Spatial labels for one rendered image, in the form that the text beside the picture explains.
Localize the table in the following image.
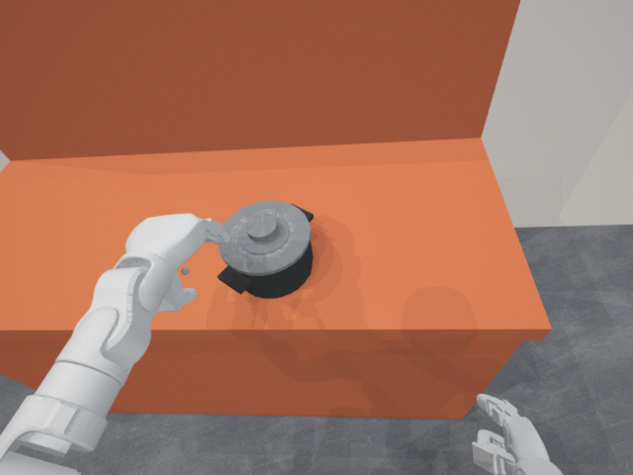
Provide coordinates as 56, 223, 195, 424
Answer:
0, 0, 552, 420

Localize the robot left upper arm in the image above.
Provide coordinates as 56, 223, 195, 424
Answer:
0, 451, 81, 475

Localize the robot left forearm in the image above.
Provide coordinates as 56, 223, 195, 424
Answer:
0, 251, 173, 461

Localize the pot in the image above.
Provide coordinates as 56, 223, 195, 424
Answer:
218, 204, 314, 299

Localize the knob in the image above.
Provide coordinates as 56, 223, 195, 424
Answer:
246, 214, 278, 242

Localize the robot left hand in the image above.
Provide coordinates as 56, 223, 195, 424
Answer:
126, 214, 230, 312

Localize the robot right hand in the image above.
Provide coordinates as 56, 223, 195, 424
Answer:
472, 394, 550, 475

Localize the lid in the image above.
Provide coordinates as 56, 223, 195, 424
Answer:
218, 201, 311, 276

